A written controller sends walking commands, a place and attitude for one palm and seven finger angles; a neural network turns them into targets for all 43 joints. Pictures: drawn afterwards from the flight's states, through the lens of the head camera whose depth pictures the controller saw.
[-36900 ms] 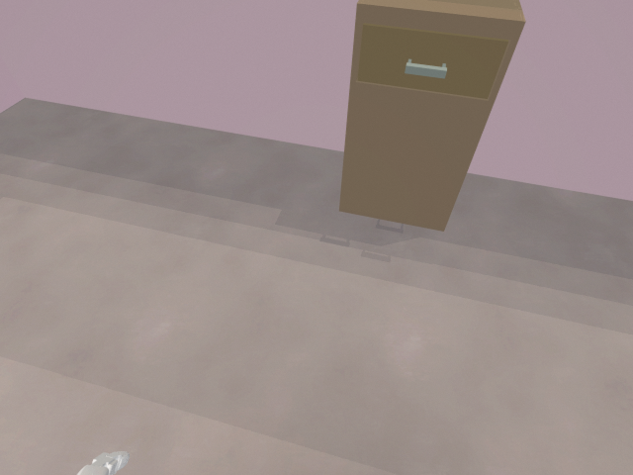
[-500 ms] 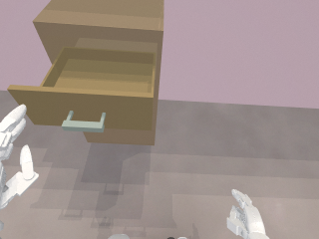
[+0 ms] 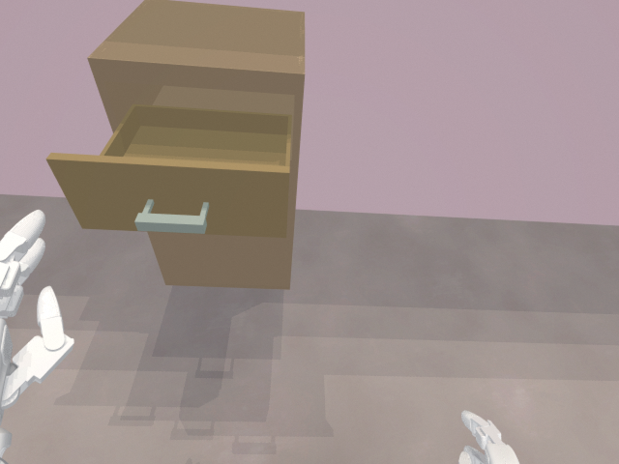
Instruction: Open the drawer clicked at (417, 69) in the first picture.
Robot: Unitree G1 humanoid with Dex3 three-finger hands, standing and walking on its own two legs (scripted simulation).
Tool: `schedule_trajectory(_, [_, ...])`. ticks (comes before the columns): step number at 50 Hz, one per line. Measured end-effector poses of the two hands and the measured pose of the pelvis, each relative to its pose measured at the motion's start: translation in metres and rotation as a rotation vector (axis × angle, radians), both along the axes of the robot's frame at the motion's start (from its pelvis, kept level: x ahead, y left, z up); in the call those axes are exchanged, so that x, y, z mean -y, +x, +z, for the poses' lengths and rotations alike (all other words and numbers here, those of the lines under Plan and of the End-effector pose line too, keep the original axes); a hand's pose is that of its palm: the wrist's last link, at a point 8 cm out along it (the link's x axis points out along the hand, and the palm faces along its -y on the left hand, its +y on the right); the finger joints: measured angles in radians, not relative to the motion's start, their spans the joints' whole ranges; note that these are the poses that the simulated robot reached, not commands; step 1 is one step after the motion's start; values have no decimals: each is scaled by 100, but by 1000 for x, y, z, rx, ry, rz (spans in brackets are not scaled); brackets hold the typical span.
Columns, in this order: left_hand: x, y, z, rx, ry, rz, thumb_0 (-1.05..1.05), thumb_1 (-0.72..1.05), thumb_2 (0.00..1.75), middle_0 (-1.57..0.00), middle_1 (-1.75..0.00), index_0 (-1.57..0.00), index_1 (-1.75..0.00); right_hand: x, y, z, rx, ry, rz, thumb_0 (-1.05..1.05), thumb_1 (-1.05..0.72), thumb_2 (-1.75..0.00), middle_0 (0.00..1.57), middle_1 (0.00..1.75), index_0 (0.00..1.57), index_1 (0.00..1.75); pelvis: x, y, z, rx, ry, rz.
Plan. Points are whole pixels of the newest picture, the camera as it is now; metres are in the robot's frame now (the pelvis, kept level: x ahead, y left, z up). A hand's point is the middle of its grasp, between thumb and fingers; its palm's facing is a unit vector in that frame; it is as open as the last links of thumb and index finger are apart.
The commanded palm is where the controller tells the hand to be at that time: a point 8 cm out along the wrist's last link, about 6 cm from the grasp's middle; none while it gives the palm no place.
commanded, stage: stop stepping back and stand still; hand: left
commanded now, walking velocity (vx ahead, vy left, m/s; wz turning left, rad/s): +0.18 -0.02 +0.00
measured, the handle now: (174, 214) +0.56 +0.27 -0.05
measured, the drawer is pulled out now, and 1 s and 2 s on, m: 0.30 0.30 0.30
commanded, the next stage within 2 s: let the arm hang, fingers relaxed in 0.50 s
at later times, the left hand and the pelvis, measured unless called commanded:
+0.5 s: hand (87, 361) +0.18 +0.21 +0.15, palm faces +0.31 -0.86 -0.41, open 7.5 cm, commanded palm +0.12 +0.26 +0.18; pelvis -0.01 -0.02 +0.00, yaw +0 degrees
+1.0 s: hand out of the picture +0.01 +0.15 -0.17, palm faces +0.03 -0.98 -0.19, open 7.0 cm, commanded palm none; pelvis -0.02 -0.04 +0.01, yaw +1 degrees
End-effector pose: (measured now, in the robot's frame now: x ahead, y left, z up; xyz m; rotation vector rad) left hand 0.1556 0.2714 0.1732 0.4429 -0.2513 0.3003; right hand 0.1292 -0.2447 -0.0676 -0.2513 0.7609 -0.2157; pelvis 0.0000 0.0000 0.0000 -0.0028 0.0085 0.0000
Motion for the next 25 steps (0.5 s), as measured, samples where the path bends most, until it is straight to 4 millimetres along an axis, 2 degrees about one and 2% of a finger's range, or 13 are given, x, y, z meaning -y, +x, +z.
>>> schedule_trajectory(3, [0,-5,-1,-1,27,-29,1,88,90,-21,-30,-21,-30,6,-6,7,35,-43,-18,1,-90,-90,20,30,20,30,-2,-7,-3,7,1,-5])
schedule_trajectory(6, [1,-8,9,2,70,-40,1,88,90,-21,-30,-21,-30,4,-12,11,50,-26,-25,1,-90,-90,20,30,20,30,0,-10,2,16,-2,-5])
schedule_trajectory(11, [5,-13,24,11,122,-18,1,88,90,-21,-30,-21,-30,-2,-13,4,43,34,3,1,-90,-90,20,30,20,30,9,-11,5,18,-18,-10])
schedule_trajectory(14, [12,-13,20,9,148,2,1,89,90,-21,-30,-21,-30,-1,-8,-10,37,64,28,1,-90,-90,20,30,20,30,17,-13,-4,21,-3,-19])
schedule_trajectory(17, [18,-11,10,-9,104,5,1,89,90,-21,-30,-21,-30,4,-4,-19,8,74,34,1,-90,-90,20,30,20,30,21,-17,-7,31,-20,-9])
schedule_trajectory(25, [22,-12,-3,-36,23,-11,1,88,90,-21,-30,-21,-30,15,0,-2,0,0,18,1,-90,-90,20,30,20,30,20,-12,-3,22,-9,-3])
